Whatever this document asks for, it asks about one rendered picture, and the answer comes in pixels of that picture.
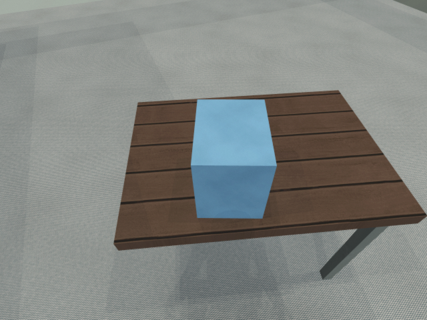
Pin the carton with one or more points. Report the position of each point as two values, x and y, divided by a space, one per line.
233 161

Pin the table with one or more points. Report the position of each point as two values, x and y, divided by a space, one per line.
330 176

